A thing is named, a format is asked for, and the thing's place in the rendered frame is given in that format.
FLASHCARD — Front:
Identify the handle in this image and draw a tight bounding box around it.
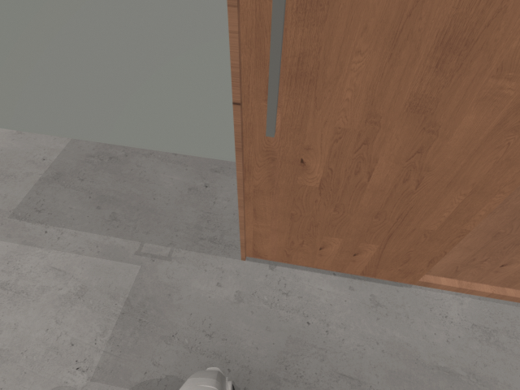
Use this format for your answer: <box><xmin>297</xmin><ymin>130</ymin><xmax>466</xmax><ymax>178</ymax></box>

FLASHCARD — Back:
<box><xmin>266</xmin><ymin>0</ymin><xmax>286</xmax><ymax>137</ymax></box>

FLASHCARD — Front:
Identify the wardrobe door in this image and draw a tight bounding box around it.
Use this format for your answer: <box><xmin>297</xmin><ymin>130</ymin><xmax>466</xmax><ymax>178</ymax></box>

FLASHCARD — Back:
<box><xmin>240</xmin><ymin>0</ymin><xmax>520</xmax><ymax>284</ymax></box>
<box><xmin>426</xmin><ymin>185</ymin><xmax>520</xmax><ymax>290</ymax></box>

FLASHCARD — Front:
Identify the robot left shin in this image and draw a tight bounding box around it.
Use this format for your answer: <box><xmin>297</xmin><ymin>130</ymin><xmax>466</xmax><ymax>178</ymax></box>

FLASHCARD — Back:
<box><xmin>206</xmin><ymin>367</ymin><xmax>223</xmax><ymax>374</ymax></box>

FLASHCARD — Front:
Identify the left robot thigh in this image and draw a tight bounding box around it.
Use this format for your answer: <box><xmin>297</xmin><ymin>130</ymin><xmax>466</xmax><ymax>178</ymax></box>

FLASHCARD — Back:
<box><xmin>180</xmin><ymin>370</ymin><xmax>232</xmax><ymax>390</ymax></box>

